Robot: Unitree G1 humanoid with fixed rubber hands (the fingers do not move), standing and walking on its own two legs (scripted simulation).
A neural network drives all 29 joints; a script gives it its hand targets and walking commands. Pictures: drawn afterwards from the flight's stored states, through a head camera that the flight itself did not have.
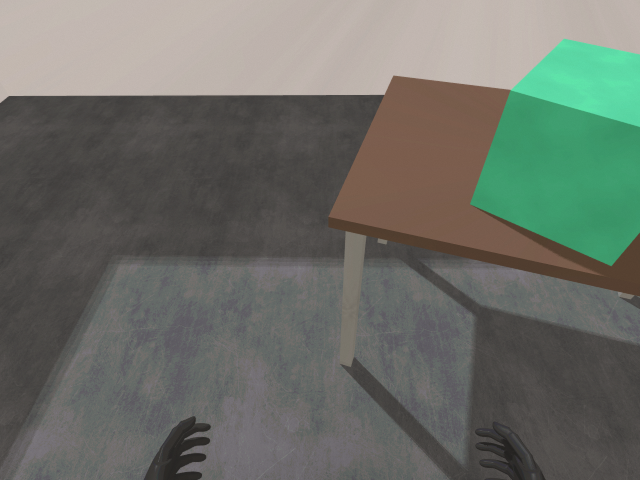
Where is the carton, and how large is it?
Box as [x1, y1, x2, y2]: [470, 39, 639, 265]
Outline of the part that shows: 563,39 511,89 470,204 611,265 639,232 639,54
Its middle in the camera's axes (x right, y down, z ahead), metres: +0.50 -0.18 +0.72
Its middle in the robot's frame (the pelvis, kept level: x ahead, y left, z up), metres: +0.69 -0.47 +0.06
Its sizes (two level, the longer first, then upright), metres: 0.285 0.266 0.246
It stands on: a table, 0.71 m high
